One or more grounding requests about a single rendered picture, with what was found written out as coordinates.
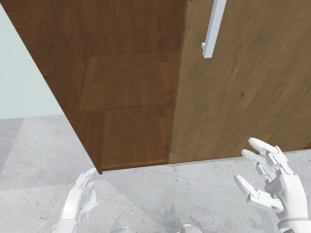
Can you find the robot right forearm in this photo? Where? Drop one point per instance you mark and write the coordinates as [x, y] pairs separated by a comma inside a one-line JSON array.
[[295, 225]]

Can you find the robot left forearm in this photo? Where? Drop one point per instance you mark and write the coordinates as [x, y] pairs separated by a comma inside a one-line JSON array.
[[66, 225]]

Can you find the robot right hand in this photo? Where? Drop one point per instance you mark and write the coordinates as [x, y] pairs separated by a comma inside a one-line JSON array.
[[291, 200]]

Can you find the robot left hand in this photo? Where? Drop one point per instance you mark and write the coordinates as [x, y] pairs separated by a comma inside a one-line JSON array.
[[73, 207]]

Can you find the handle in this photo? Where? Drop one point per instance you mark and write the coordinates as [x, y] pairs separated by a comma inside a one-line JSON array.
[[213, 28]]

